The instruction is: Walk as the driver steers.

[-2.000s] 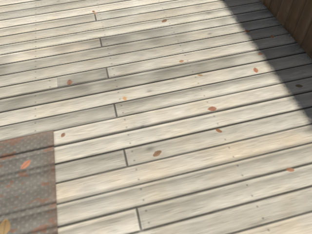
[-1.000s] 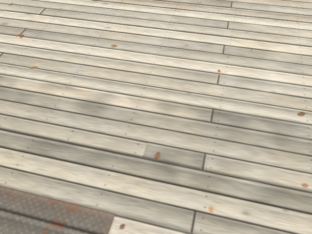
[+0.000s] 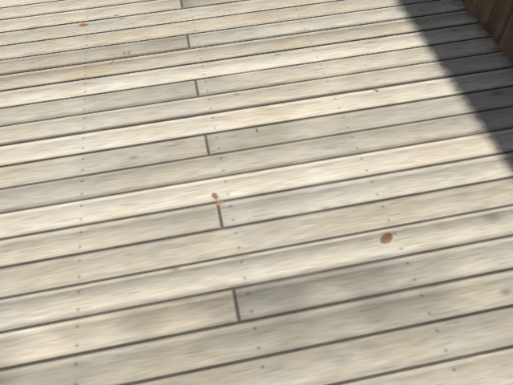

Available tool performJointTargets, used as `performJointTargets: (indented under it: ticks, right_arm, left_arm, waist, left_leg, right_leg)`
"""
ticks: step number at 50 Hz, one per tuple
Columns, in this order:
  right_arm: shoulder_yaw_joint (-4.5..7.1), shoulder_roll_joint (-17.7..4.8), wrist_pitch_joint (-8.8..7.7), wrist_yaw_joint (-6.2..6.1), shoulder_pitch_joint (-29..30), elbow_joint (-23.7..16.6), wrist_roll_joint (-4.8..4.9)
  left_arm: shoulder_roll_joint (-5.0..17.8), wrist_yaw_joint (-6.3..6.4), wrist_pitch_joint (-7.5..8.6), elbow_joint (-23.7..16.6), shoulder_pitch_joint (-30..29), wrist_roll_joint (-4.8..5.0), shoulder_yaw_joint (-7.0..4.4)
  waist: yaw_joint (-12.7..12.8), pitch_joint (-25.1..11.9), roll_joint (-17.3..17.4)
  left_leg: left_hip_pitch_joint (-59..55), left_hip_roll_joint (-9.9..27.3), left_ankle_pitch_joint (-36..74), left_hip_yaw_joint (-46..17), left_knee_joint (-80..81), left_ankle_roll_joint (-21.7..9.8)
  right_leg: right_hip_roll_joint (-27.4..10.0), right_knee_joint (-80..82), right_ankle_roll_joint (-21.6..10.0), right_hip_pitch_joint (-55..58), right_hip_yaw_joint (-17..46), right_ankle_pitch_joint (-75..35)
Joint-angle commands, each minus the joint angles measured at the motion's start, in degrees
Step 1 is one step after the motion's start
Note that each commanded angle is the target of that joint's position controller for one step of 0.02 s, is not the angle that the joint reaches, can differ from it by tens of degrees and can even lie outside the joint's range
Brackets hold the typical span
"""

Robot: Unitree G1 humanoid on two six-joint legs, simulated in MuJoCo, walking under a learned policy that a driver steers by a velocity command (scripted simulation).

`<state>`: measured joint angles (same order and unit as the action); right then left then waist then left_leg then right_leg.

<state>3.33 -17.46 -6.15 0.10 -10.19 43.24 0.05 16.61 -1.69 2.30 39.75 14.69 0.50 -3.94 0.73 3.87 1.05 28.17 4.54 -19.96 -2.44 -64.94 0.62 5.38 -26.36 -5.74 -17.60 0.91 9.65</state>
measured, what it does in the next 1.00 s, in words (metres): walks ahead, turning left: left foot, then right foot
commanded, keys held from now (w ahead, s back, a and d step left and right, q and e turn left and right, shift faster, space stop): w+q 0.86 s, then w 0.14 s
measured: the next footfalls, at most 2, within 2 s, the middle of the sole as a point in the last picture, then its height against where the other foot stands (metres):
left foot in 0.36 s outside the picture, level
right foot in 0.86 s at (271, 288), level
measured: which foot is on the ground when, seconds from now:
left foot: up 0.00-0.34, down 0.36-0.86, up 0.88-1.00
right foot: down 0.00-0.36, up 0.38-0.84, down 0.86-1.00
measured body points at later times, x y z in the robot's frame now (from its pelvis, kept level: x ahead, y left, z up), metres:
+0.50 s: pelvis +0.30 +0.08 +0.00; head +0.33 +0.09 +0.44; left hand +0.37 +0.36 -0.12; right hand +0.46 -0.18 -0.11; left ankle +0.35 +0.15 -0.74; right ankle +0.20 -0.07 -0.65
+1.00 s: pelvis +0.59 +0.09 +0.00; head +0.61 +0.09 +0.45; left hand +0.62 +0.39 -0.09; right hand +0.78 -0.14 -0.12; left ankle +0.46 +0.18 -0.65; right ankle +0.67 +0.00 -0.74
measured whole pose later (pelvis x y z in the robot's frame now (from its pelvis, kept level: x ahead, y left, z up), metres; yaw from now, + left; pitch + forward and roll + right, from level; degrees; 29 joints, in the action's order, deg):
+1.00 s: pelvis +0.59 +0.09 +0.00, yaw +24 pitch +1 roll -1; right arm 3.1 -17.7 -1.8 -0.5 -18.3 42.2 1.1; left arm 15.1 -0.9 6.0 41.0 11.0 -0.6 -3.0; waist -0.2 0.6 2.4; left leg 23.7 -1.5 -22.2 -5.5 -65.7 -1.0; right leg 2.5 -25.5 -1.5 -17.2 0.1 9.8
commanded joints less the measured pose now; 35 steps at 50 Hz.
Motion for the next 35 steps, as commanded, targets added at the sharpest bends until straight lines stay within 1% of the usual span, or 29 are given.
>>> performJointTargets:
  ticks: [1,3,5,6,8,10,13,14,15,16,17,18,19,20,21,22,23,24,25,26,27,28,30,32,33,35]
  right_arm:
    - [1.62,-5.60,0.32,-0.09,-2.54,-2.82,-0.78]
    - [0.81,-3.80,0.81,0.10,0.07,-3.06,-0.73]
    - [0.20,-2.75,0.76,0.50,3.70,-3.52,-0.31]
    - [-0.06,-2.41,0.64,0.76,5.48,-3.77,0.01]
    - [-0.34,-2.38,0.45,1.27,8.67,-4.45,0.71]
    - [-0.27,-3.13,0.36,1.78,10.70,-5.25,1.15]
    - [-0.28,-3.52,0.23,2.92,12.41,-6.62,1.23]
    - [-0.26,-3.62,0.23,3.28,12.12,-6.89,1.22]
    - [-0.09,-4.01,0.27,3.54,10.77,-6.83,1.15]
    - [0.37,-4.93,0.43,3.54,8.05,-6.36,0.99]
    - [1.31,-6.41,0.65,3.32,2.78,-5.11,0.73]
    - [2.67,-8.83,0.87,2.89,-5.00,-3.19,0.58]
    - [4.00,-13.77,1.24,2.36,-12.75,-2.55,0.61]
    - [3.98,-14.75,1.05,2.74,-14.37,-1.93,1.24]
    - [2.75,-9.53,1.18,2.55,-15.10,-2.09,1.72]
    - [2.42,-8.48,1.33,2.15,-11.42,-2.96,1.23]
    - [2.28,-8.28,1.48,1.95,-8.55,-3.83,0.76]
    - [1.99,-7.49,1.57,1.73,-6.20,-4.50,0.43]
    - [1.64,-6.76,1.58,1.50,-4.95,-5.22,-0.08]
    - [1.60,-6.51,1.70,1.33,-4.29,-5.60,0.06]
    - [1.65,-6.60,1.74,1.05,-4.18,-5.68,0.31]
    - [1.79,-7.06,1.74,0.73,-4.56,-5.56,0.48]
    - [2.30,-8.61,1.92,-0.02,-5.83,-5.03,0.71]
    - [2.47,-8.96,2.36,-0.60,-7.15,-4.37,1.05]
    - [2.50,-8.97,2.64,-0.82,-8.01,-4.00,1.18]
    - [2.59,-9.04,3.14,-1.09,-10.33,-3.11,1.38]
  left_arm:
    - [7.39,1.02,1.59,-4.47,-1.97,-0.25,-1.81]
    - [7.57,1.67,1.84,-3.10,-0.50,-0.33,-1.69]
    - [7.61,1.91,1.92,-1.92,0.87,-0.28,-1.50]
    - [7.79,1.92,2.00,-1.34,1.62,-0.29,-1.43]
    - [8.54,1.80,2.28,0.07,3.51,-0.30,-1.45]
    - [8.90,1.64,2.32,1.59,4.86,-0.32,-1.54]
    - [9.25,1.79,1.71,3.54,5.95,-0.25,-1.83]
    - [9.51,1.99,1.42,3.90,5.82,-0.17,-1.99]
    - [9.83,2.19,1.14,3.92,5.08,-0.16,-2.11]
    - [10.37,2.42,0.88,3.72,4.13,-0.30,-2.25]
    - [10.72,2.69,0.44,3.42,3.08,-0.38,-2.29]
    - [10.04,3.14,0.04,2.82,2.49,-0.52,-1.87]
    - [7.68,3.58,0.46,1.25,5.40,-1.97,-0.79]
    - [2.01,2.43,1.93,0.71,10.83,-2.15,1.03]
    - [6.93,1.53,3.51,0.58,5.43,-0.25,0.33]
    - [8.53,1.01,4.58,-1.60,-0.58,1.30,-0.04]
    - [8.04,1.15,5.24,-2.30,-3.64,0.60,0.17]
    - [8.00,1.41,5.40,-2.57,-4.31,-0.68,-0.14]
    - [7.80,1.50,5.08,-2.71,-3.39,-1.24,-0.34]
    - [7.36,1.56,4.66,-2.72,-2.28,-1.46,-0.38]
    - [6.72,1.67,4.17,-2.57,-1.54,-1.53,-0.29]
    - [6.09,1.83,3.69,-2.69,-1.85,-1.60,-0.12]
    - [4.89,2.12,3.26,-3.81,-5.53,-1.69,0.34]
    - [3.66,2.02,3.46,-4.71,-9.82,-1.60,0.79]
    - [3.23,1.84,3.67,-5.07,-11.79,-1.41,0.95]
    - [3.32,1.40,4.11,-5.87,-15.25,-0.81,0.96]
  waist:
    - [-2.08,-6.66,-3.10]
    - [-0.93,-5.05,-3.73]
    - [0.96,-3.91,-4.62]
    - [1.94,-3.37,-4.78]
    - [3.68,-1.99,-4.86]
    - [4.51,-0.38,-4.40]
    - [4.59,0.82,-3.85]
    - [4.14,0.61,-4.05]
    - [3.15,-0.34,-4.47]
    - [1.57,-2.60,-5.33]
    - [-1.40,-6.44,-5.51]
    - [-5.38,-11.32,-4.05]
    - [-6.64,-18.35,4.09]
    - [-3.09,-23.56,15.89]
    - [-6.66,-22.04,9.21]
    - [-6.83,-13.95,5.70]
    - [-5.60,-9.57,0.00]
    - [-3.65,-6.94,-1.57]
    - [-1.84,-6.68,-0.04]
    - [-0.86,-6.37,1.22]
    - [-0.30,-6.05,1.75]
    - [-0.23,-5.42,1.84]
    - [-1.19,-3.96,1.71]
    - [-2.76,-3.52,2.35]
    - [-3.59,-3.57,2.78]
    - [-5.05,-3.71,3.20]
  left_leg:
    - [6.95,2.24,5.25,-1.13,5.25,1.71]
    - [7.61,2.42,12.68,0.01,12.59,2.91]
    - [6.08,1.94,21.64,0.79,20.76,2.74]
    - [4.99,1.48,25.51,1.23,24.35,2.37]
    - [4.32,0.73,30.02,1.76,28.70,1.43]
    - [6.89,0.47,29.45,1.28,31.22,0.06]
    - [11.44,-0.38,23.05,0.83,33.52,-2.51]
    - [11.42,-0.93,20.34,0.92,33.88,-3.39]
    - [9.47,-1.95,17.70,1.74,34.16,-4.30]
    - [5.03,-3.75,15.29,3.40,33.97,-5.29]
    - [-2.59,-6.19,14.66,5.61,34.33,-6.57]
    - [-14.54,-7.36,17.16,5.31,35.27,-8.34]
    - [-32.75,3.44,20.21,-10.74,33.77,-13.56]
    - [-48.98,13.62,6.18,-40.01,42.18,-22.82]
    - [-49.62,12.92,-3.28,-41.97,46.88,-20.56]
    - [-42.60,11.55,-1.57,-34.84,48.20,-18.50]
    - [-35.01,9.60,4.00,-29.85,48.95,-17.50]
    - [-28.82,7.98,10.54,-26.15,49.82,-17.20]
    - [-25.16,6.34,15.46,-23.85,50.85,-17.12]
    - [-23.13,5.45,18.30,-22.19,51.69,-17.39]
    - [-21.09,4.98,20.72,-20.45,52.15,-17.58]
    - [-18.95,4.43,22.98,-18.76,52.54,-17.68]
    - [-15.94,2.76,24.55,-15.82,53.09,-16.81]
    - [-13.56,0.18,23.05,-13.28,52.43,-14.54]
    - [-12.80,-0.63,22.02,-12.78,51.88,-13.61]
    - [-12.91,-0.44,19.64,-14.26,50.88,-12.64]
  right_leg:
    - [-15.37,13.90,-11.57,8.34,17.44,-14.55]
    - [-14.10,15.11,-10.30,7.00,12.51,-17.62]
    - [-12.28,15.54,-7.99,6.38,8.37,-16.01]
    - [-12.03,15.94,-7.17,6.28,7.14,-13.74]
    - [-13.48,17.22,-6.71,7.63,6.85,-9.16]
    - [-15.68,17.10,-6.54,12.20,6.81,-8.56]
    - [-18.78,14.59,-5.65,20.56,5.69,-13.61]
    - [-19.44,13.18,-5.06,22.52,4.98,-17.24]
    - [-19.47,11.01,-4.27,23.69,3.82,-23.86]
    - [-18.95,7.39,-3.37,24.22,2.56,-34.22]
    - [-17.60,0.22,-2.27,23.89,0.65,-44.77]
    - [-14.98,-11.10,-0.29,19.52,-2.10,-47.37]
    - [-11.35,-29.99,2.59,4.47,-4.29,-28.32]
    - [0.06,-46.23,6.01,-17.61,0.11,20.62]
    - [-2.85,-50.33,5.02,-24.05,6.96,21.31]
    - [-5.36,-48.89,4.28,-27.15,6.27,16.02]
    - [-7.38,-45.23,4.07,-26.02,5.40,12.45]
    - [-8.85,-40.60,4.59,-23.43,5.20,9.99]
    - [-9.69,-38.18,5.11,-20.04,5.42,8.61]
    - [-9.94,-35.81,5.94,-18.73,5.10,8.31]
    - [-10.14,-33.57,6.85,-18.18,4.46,8.17]
    - [-9.99,-31.12,7.85,-18.07,3.64,7.13]
    - [-9.26,-23.71,9.50,-18.08,2.72,0.75]
    - [-7.73,-14.88,10.17,-14.97,2.49,-7.86]
    - [-6.72,-11.05,10.27,-12.95,2.25,-11.36]
    - [-5.07,-6.49,10.18,-10.02,2.17,-15.46]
